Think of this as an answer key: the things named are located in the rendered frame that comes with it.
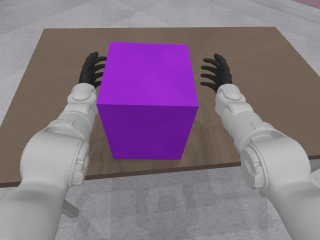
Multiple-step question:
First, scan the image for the carton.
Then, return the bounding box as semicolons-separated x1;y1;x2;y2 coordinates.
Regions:
96;42;199;160

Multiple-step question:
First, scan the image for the robot right forearm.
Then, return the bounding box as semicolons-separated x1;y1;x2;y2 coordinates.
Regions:
215;83;311;176

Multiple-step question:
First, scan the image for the table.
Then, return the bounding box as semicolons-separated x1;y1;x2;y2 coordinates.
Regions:
0;26;320;218

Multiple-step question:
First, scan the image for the robot left upper arm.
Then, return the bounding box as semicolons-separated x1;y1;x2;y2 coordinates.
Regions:
0;130;90;240

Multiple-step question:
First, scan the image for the robot right upper arm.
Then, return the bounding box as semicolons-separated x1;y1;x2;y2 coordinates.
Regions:
240;136;320;240

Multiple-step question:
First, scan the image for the robot right hand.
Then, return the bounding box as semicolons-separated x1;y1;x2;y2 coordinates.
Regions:
200;53;233;94

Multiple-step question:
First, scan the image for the robot left forearm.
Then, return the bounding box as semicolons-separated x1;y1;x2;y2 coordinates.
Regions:
20;83;98;178

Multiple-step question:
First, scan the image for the robot left hand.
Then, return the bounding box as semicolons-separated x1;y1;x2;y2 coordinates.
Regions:
78;51;107;89

